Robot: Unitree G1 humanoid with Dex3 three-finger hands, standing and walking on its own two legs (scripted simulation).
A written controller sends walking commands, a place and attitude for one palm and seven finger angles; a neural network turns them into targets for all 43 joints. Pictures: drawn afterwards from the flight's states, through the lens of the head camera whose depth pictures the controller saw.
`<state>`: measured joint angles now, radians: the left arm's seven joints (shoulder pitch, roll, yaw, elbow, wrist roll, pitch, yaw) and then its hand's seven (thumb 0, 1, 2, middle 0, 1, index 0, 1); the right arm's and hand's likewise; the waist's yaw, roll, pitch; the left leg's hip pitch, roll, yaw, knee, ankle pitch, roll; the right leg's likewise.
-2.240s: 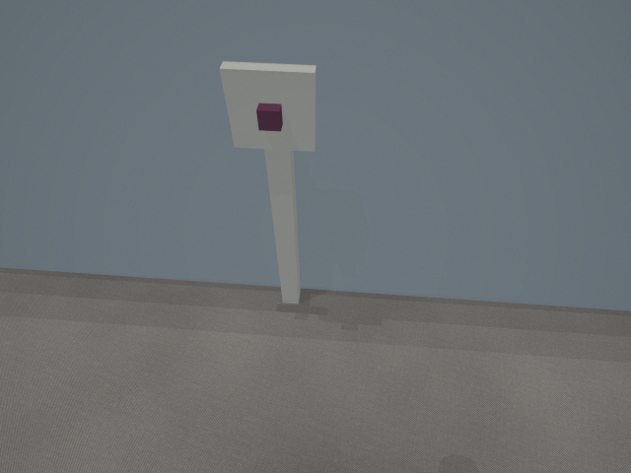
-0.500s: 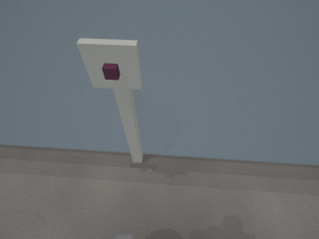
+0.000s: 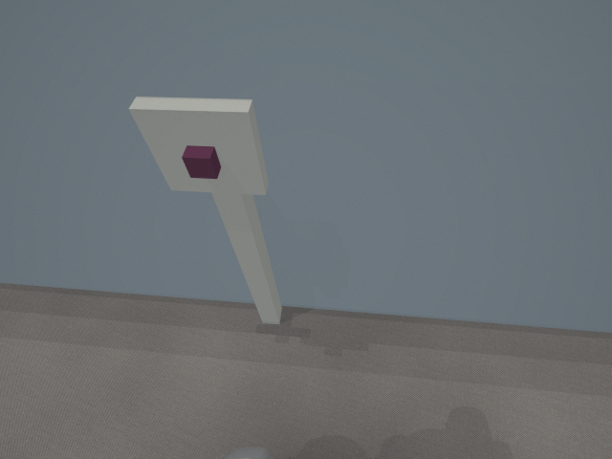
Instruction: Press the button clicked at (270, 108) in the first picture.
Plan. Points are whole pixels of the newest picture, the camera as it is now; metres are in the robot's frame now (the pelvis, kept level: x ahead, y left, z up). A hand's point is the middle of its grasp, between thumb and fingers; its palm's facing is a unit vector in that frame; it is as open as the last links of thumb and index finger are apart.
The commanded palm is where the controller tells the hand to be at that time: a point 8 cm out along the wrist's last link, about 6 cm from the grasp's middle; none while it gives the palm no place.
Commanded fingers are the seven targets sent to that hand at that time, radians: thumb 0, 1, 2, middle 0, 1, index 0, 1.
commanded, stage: come to a stop and stand still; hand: left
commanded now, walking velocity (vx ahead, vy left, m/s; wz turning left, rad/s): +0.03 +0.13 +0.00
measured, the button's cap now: (202, 161) +0.52 +0.22 +0.05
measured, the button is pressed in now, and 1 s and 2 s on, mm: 0 0 0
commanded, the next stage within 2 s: look again from close up in 0.86 s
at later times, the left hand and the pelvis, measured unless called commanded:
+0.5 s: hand out of the picture -0.01 +0.19 -0.17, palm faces +0.04 -0.98 -0.17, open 7.3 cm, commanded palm none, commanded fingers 0.00 0.90 0.90 -0.20 -0.30 -0.20 -0.30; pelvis -0.02 +0.02 +0.01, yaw +0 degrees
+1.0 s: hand out of the picture -0.04 +0.21 -0.17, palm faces -0.01 -0.98 -0.17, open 7.4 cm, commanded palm none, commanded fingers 0.00 0.90 0.90 -0.20 -0.30 -0.20 -0.30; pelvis -0.03 +0.05 +0.01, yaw -1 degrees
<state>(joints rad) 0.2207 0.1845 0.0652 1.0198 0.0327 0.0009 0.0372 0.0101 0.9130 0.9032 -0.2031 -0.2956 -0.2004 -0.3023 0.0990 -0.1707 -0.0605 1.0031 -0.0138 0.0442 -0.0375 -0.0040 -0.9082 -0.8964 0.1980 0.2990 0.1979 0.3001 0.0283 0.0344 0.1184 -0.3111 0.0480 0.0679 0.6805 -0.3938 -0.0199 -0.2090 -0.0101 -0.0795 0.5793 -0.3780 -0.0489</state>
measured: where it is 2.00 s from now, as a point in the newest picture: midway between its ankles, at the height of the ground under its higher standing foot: outside the picture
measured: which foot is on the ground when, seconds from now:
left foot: up 0.00-0.26, down 0.28-1.00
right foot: down 0.00-1.00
